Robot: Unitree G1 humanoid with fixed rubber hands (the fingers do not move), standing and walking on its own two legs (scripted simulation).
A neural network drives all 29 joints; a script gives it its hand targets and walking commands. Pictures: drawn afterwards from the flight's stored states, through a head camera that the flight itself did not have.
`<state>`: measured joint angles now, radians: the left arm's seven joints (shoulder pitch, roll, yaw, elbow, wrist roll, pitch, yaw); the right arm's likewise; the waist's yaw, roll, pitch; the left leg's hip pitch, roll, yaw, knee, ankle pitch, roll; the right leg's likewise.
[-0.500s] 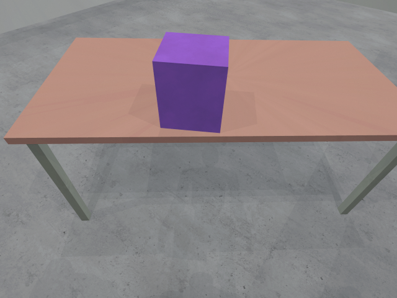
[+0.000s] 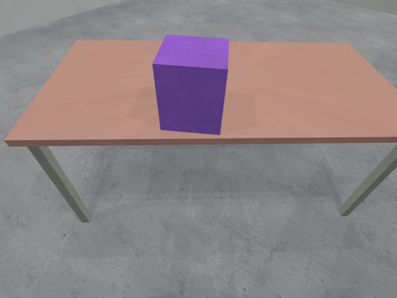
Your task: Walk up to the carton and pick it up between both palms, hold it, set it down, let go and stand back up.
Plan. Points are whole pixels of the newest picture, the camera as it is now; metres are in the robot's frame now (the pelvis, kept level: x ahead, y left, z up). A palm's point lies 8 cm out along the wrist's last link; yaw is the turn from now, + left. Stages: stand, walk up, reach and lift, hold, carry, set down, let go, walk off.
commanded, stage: stand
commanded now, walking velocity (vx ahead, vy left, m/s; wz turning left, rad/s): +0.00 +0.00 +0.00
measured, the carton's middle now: (193, 85) +0.76 +0.04 +0.01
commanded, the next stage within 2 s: none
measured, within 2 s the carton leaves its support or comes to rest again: neither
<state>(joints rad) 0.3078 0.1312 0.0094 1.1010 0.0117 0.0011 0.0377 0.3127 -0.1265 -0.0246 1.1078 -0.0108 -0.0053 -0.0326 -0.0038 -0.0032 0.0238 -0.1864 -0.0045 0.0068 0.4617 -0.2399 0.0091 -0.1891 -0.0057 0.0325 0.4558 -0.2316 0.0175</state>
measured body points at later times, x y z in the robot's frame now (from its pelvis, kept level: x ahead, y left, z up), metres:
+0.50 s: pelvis +0.00 +0.00 +0.00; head +0.00 +0.01 +0.45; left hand -0.02 +0.21 -0.16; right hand -0.02 -0.21 -0.16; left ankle +0.01 +0.11 -0.74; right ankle +0.01 -0.13 -0.74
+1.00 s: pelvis +0.00 +0.00 +0.00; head +0.00 +0.01 +0.45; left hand -0.02 +0.21 -0.16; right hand -0.02 -0.20 -0.16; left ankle +0.01 +0.11 -0.74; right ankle +0.01 -0.13 -0.74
